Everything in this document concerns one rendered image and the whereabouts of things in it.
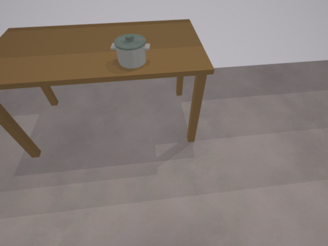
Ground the pot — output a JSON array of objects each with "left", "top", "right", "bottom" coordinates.
[{"left": 111, "top": 43, "right": 150, "bottom": 69}]

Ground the table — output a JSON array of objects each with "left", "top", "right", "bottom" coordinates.
[{"left": 0, "top": 19, "right": 214, "bottom": 158}]

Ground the lid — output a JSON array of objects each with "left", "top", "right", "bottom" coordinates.
[{"left": 114, "top": 34, "right": 146, "bottom": 50}]

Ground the knob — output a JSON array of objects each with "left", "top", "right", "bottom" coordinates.
[{"left": 125, "top": 34, "right": 134, "bottom": 41}]

